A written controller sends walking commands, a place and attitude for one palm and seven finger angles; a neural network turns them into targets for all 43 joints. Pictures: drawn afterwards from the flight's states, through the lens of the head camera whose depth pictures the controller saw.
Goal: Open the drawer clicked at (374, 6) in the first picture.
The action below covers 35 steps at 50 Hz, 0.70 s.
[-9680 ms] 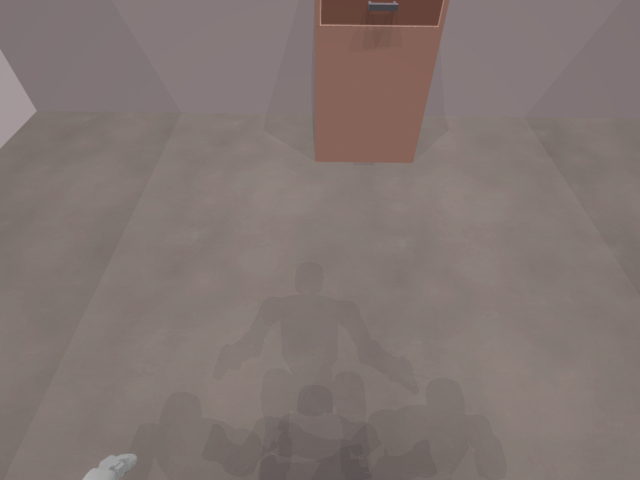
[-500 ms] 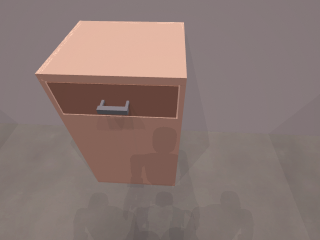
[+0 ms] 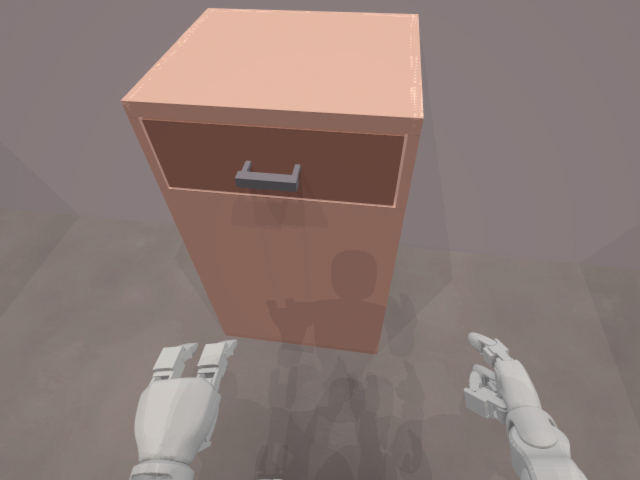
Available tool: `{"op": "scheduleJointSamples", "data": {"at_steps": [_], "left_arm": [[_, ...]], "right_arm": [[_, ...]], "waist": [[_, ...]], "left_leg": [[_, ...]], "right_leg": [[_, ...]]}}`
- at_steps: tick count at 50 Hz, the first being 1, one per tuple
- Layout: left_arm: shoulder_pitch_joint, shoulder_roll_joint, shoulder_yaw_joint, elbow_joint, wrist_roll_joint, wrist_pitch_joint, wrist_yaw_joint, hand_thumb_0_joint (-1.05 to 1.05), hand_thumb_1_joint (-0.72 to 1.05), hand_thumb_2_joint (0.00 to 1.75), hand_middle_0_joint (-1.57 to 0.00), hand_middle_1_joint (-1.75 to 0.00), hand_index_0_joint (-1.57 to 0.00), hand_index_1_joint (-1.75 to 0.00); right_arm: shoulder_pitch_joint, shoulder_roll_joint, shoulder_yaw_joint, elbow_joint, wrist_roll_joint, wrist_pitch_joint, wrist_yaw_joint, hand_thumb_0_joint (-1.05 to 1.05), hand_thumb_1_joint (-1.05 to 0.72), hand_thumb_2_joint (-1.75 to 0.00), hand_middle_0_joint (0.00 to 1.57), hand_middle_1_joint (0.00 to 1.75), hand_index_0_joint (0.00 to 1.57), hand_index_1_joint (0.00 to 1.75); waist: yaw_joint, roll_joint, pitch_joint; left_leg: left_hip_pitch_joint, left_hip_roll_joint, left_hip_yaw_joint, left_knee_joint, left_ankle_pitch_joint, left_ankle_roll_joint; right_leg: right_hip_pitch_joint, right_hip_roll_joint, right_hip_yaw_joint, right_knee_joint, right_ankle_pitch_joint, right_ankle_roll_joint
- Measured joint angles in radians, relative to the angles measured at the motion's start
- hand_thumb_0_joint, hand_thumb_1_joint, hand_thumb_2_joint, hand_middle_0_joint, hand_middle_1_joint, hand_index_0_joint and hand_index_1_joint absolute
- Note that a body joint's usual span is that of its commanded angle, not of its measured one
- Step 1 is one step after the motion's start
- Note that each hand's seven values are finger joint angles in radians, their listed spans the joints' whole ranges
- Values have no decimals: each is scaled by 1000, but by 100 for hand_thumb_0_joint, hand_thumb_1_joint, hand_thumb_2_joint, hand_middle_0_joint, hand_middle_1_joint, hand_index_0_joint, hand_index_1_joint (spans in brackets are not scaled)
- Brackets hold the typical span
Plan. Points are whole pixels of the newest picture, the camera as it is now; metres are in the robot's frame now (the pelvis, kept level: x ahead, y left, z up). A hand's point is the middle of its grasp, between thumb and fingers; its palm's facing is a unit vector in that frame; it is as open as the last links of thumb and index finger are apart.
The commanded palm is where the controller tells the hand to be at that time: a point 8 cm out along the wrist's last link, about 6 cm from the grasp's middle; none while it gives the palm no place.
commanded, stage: raise the hand with hooked fingers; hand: left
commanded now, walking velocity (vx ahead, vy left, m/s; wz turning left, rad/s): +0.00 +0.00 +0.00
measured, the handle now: (269, 174) +0.60 +0.20 +0.02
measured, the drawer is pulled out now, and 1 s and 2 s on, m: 0.00 0.00 0.00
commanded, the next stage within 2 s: move the hooked fingers above the handle in 1.36 s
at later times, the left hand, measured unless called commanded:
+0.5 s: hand (173, 315) +0.27 +0.23 +0.06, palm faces +0.08 -0.10 -0.99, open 12.2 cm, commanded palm +0.25 +0.23 +0.12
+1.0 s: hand (144, 229) +0.34 +0.27 +0.14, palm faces +0.07 -0.05 -1.00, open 13.8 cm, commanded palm +0.30 +0.27 +0.19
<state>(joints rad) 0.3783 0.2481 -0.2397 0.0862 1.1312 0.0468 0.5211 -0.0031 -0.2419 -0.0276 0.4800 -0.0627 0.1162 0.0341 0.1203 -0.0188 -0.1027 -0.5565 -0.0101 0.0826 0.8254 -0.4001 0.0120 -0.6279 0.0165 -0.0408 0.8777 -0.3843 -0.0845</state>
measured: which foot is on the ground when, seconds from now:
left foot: down 0.00-1.00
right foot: down 0.00-1.00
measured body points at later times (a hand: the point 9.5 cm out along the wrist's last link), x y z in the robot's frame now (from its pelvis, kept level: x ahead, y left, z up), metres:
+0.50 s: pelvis +0.02 +0.02 +0.03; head +0.04 -0.02 +0.48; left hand +0.26 +0.23 +0.12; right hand +0.19 -0.22 -0.09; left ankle +0.01 +0.12 -0.70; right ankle +0.03 -0.07 -0.70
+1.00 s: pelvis +0.03 +0.02 +0.04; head +0.05 -0.02 +0.49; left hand +0.33 +0.27 +0.19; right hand +0.26 -0.18 -0.06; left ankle +0.01 +0.12 -0.70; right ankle +0.03 -0.07 -0.70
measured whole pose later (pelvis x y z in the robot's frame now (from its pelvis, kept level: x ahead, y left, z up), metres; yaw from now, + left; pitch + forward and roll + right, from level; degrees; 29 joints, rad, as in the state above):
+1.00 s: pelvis +0.03 +0.02 +0.04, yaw +2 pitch +1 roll +1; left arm -0.14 0.47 -0.08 0.07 0.94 0.09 0.06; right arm 0.06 -0.24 0.03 0.63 0.00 0.15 -0.03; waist 0.09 0.08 0.00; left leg -0.20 -0.03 0.04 0.45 -0.27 0.03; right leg -0.25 0.01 -0.07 0.48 -0.25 -0.05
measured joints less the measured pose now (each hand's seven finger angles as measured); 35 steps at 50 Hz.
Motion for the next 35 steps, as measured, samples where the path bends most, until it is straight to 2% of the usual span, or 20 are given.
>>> {"op": "scheduleJointSamples", "data": {"at_steps": [3, 6, 8, 10, 14, 18, 23, 28, 35], "left_arm": [[-82, 41, 39, 21, 13, 26, 16, 0, 38, 68, -26, -63, -26, -63], [-175, 48, 55, 8, -43, 60, -13, 0, 31, 65, -27, -67, -27, -68], [-220, 33, 50, -9, -86, 93, -59, 0, 26, 63, -27, -70, -27, -70], [-250, 19, 41, -19, -106, 119, -114, 0, 22, 61, -27, -73, -27, -73], [-260, 18, 41, -17, -99, 112, -193, 0, 13, 58, -27, -79, -27, -79], [-216, 48, 61, -25, -81, 74, -222, 0, 4, 54, -28, -85, -28, -85], [-175, 88, 102, -79, -98, 39, -202, 0, -7, 49, -29, -93, -29, -93], [-238, 104, 126, -84, -118, 44, -187, 0, -19, 44, -30, -100, -30, -100], [-347, 126, 110, -54, -144, 100, -289, 0, -35, 37, -31, -110, -31, -111]], "right_arm": [[-8, 30, 20, 26, -12, -4, -6, 1, -91, -90, 19, 30, 20, 30], [6, 57, 44, 58, -5, -8, -14, 1, -91, -90, 20, 30, 20, 30], [29, 71, 60, 78, 9, -1, -23, 1, -91, -90, 20, 30, 20, 30], [57, 80, 78, 94, 24, 14, -31, 1, -90, -90, 20, 30, 20, 30], [112, 73, 100, 112, 40, 27, -37, 1, -90, -90, 20, 30, 20, 30], [149, 40, 79, 120, 37, 23, -40, 1, -90, -90, 20, 30, 20, 30], [166, -12, 22, 145, 28, 12, -49, 1, -90, -90, 20, 30, 20, 30], [139, -43, -10, 165, 36, 0, -53, 1, -91, -90, 20, 30, 20, 30], [75, -21, 12, 145, 58, 11, -61, 1, -91, -90, 19, 30, 19, 30]], "waist": [[0, 34, 0], [-15, 70, 17], [-25, 84, 25], [-33, 83, 31], [-53, 67, 47], [-67, 61, 72], [-61, 73, 82], [-49, 87, 77], [-46, 88, 78]], "left_leg": [[-20, -3, -22, 42, -15, 0], [4, -9, -40, 36, -10, 3], [38, -12, -41, -1, 5, 6], [81, -14, -31, -54, 25, 9], [150, -11, -6, -148, 59, 11], [194, -5, 10, -194, 70, 12], [222, -8, 6, -223, 74, 17], [236, -17, -9, -240, 80, 22], [290, -22, -14, -298, 102, 22]], "right_leg": [[-4, -6, -22, 25, -15, 2], [32, -12, -39, 6, -10, 7], [67, -13, -38, -30, 4, 11], [101, -12, -26, -74, 23, 15], [153, -3, 1, -149, 58, 20], [190, 7, 18, -192, 74, 21], [222, 6, 16, -226, 80, 26], [243, -4, 3, -245, 81, 32], [295, -6, 1, -296, 97, 35]]}}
